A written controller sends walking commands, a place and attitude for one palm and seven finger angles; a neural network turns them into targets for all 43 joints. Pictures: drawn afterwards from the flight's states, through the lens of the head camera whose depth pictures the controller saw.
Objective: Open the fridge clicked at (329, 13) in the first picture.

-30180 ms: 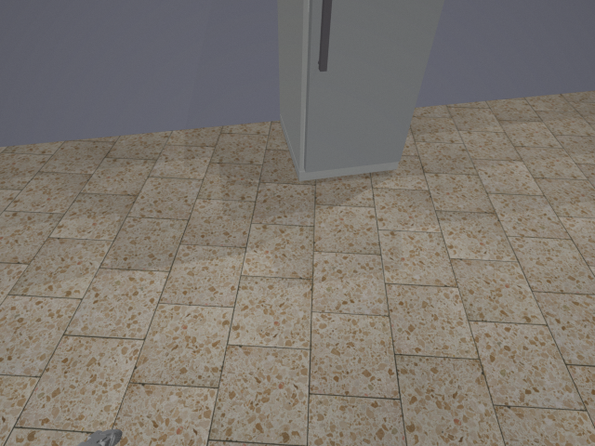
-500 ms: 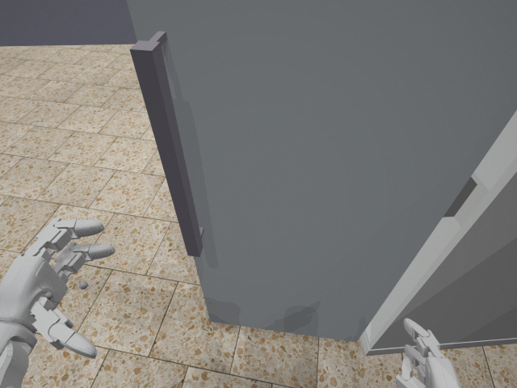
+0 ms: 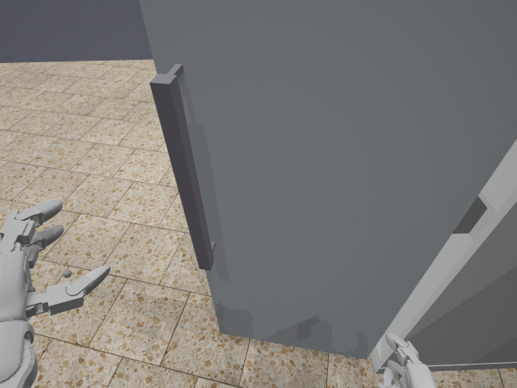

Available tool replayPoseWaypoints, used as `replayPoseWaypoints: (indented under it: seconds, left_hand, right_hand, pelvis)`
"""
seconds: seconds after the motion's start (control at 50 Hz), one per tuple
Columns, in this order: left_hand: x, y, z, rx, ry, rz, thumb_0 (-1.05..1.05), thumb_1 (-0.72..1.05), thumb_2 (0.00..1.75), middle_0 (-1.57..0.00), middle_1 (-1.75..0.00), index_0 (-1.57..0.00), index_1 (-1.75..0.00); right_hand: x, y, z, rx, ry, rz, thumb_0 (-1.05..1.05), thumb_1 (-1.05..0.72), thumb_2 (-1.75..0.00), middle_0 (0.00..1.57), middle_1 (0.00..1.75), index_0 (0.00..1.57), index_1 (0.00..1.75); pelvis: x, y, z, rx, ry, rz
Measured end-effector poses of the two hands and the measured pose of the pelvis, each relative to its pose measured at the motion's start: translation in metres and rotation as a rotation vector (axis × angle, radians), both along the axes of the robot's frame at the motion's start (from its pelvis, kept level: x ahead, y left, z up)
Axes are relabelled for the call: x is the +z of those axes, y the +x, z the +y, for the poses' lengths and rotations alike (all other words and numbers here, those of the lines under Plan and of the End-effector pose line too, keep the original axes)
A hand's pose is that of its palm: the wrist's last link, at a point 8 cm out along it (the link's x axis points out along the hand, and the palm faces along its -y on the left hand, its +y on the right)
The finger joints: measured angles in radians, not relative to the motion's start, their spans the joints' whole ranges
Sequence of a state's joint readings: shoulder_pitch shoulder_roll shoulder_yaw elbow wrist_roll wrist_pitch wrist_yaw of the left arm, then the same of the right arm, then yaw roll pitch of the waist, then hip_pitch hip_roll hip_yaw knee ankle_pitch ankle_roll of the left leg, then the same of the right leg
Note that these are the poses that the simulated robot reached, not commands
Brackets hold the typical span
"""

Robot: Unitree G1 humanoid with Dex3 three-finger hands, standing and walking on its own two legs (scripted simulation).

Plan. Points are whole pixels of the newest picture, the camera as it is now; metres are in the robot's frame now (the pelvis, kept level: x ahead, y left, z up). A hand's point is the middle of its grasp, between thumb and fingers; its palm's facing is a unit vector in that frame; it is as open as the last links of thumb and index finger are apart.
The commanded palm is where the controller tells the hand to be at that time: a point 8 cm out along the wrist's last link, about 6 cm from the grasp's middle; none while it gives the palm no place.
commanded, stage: draw the hand back to the body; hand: left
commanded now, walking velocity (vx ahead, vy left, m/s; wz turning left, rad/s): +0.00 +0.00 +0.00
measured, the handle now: (195, 188) +0.42 +0.18 +0.09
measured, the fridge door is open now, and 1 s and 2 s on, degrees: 78 78 78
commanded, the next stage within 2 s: step back with the hand held close in 0.62 s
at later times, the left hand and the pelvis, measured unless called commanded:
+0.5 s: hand (66, 269) +0.20 +0.26 +0.16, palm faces +0.47 -0.80 -0.38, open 7.6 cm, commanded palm +0.15 +0.29 +0.18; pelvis +0.01 -0.01 +0.01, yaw +0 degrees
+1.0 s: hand (73, 276) +0.19 +0.25 +0.15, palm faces +0.35 -0.83 -0.44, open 7.5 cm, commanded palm +0.13 +0.30 +0.18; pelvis -0.02 +0.00 +0.01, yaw -1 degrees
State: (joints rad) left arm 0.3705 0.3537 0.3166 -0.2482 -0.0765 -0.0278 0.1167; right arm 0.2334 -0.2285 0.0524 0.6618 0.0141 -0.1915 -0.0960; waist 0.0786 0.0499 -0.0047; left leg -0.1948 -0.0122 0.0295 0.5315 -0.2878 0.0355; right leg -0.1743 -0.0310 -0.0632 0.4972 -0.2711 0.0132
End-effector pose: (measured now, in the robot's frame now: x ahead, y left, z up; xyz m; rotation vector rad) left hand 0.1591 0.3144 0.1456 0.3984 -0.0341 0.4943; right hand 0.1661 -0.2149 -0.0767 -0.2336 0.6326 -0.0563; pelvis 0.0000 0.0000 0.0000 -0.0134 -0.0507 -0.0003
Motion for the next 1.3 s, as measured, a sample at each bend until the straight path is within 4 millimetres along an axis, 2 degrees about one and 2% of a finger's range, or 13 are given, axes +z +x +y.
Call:
replayPoseWaypoints:
  seconds: [0.1, 0.3, 0.36, 0.44, 0.52, 0.68, 0.82, 0.98, 1.06, 1.2, 1.3]
  left_hand:
    - [0.010, 0.003, -0.007, -0.020, 0.017, -0.018, 0.00, 0.33, 0.63, -0.22, -0.63, -0.22, -0.63]
    - [0.046, -0.002, -0.015, -0.042, 0.101, -0.111, 0.01, 0.68, 0.80, -0.21, -0.42, -0.21, -0.42]
    - [0.046, -0.004, -0.014, -0.033, 0.100, -0.106, 0.01, 0.76, 0.84, -0.21, -0.37, -0.21, -0.37]
    - [0.033, -0.006, -0.014, -0.019, 0.064, -0.063, 0.01, 0.83, 0.87, -0.21, -0.33, -0.21, -0.33]
    - [0.026, -0.009, -0.019, -0.017, 0.038, -0.045, 0.02, 0.86, 0.89, -0.21, -0.31, -0.21, -0.31]
    - [0.040, -0.014, -0.021, -0.030, 0.071, -0.098, 0.02, 0.88, 0.90, -0.21, -0.30, -0.21, -0.30]
    - [0.040, -0.012, -0.021, -0.040, 0.074, -0.115, 0.02, 0.89, 0.90, -0.20, -0.30, -0.21, -0.30]
    - [0.028, -0.009, -0.026, -0.160, 0.111, -0.059, 0.02, 0.89, 0.90, -0.21, -0.30, -0.21, -0.30]
    - [0.031, -0.017, -0.017, -0.189, 0.157, -0.050, 0.02, 0.89, 0.90, -0.21, -0.30, -0.21, -0.30]
    - [0.043, -0.041, -0.001, -0.169, 0.227, -0.130, 0.02, 0.88, 0.90, -0.21, -0.30, -0.21, -0.30]
    - [0.038, -0.063, 0.004, -0.118, 0.231, -0.163, 0.02, 0.89, 0.90, -0.21, -0.30, -0.21, -0.30]
  right_hand:
    - [0.005, 0.008, -0.008, -0.008, -0.011, -0.007, 0.01, -0.91, -0.90, 0.21, 0.30, 0.20, 0.30]
    - [0.013, 0.024, -0.012, -0.005, -0.002, -0.041, 0.01, -0.91, -0.90, 0.20, 0.30, 0.20, 0.30]
    - [0.013, 0.025, -0.011, -0.002, 0.009, -0.035, 0.01, -0.91, -0.90, 0.20, 0.30, 0.20, 0.30]
    - [0.010, 0.022, -0.010, 0.001, 0.013, -0.012, 0.01, -0.91, -0.90, 0.20, 0.30, 0.20, 0.30]
    - [0.009, 0.016, -0.012, 0.007, 0.004, 0.004, 0.01, -0.91, -0.90, 0.21, 0.30, 0.20, 0.30]
    - [0.009, 0.009, -0.015, -0.003, 0.001, -0.002, 0.01, -0.91, -0.90, 0.21, 0.30, 0.20, 0.30]
    - [0.010, 0.003, -0.017, -0.009, -0.003, 0.010, 0.01, -0.91, -0.90, 0.21, 0.30, 0.20, 0.30]
    - [0.014, -0.015, -0.023, -0.084, -0.044, 0.064, 0.01, -0.91, -0.90, 0.21, 0.30, 0.20, 0.30]
    - [0.015, -0.029, -0.022, -0.119, -0.060, 0.081, 0.01, -0.91, -0.90, 0.20, 0.30, 0.20, 0.30]
    - [0.013, -0.050, -0.010, -0.114, -0.061, 0.062, 0.01, -0.91, -0.90, 0.20, 0.30, 0.20, 0.30]
    - [0.005, -0.062, -0.001, -0.085, -0.039, 0.040, 0.01, -0.91, -0.90, 0.21, 0.30, 0.20, 0.30]
  pelvis:
    - [0.003, 0.007, -0.002, -0.005, 0.002, -0.007]
    - [0.006, 0.012, -0.006, -0.010, 0.003, -0.023]
    - [0.006, 0.011, -0.007, -0.010, 0.005, -0.025]
    - [0.006, 0.008, -0.010, -0.008, 0.007, -0.026]
    - [0.007, 0.006, -0.012, -0.007, 0.006, -0.031]
    - [0.007, 0.003, -0.013, -0.007, 0.005, -0.048]
    - [0.008, -0.006, -0.012, -0.008, -0.003, -0.030]
    - [0.006, -0.020, 0.000, -0.023, -0.006, 0.035]
    - [0.004, -0.028, 0.007, -0.030, -0.003, 0.042]
    - [-0.003, -0.048, 0.016, -0.026, 0.004, 0.032]
    - [-0.010, -0.064, 0.016, -0.009, -0.001, 0.023]
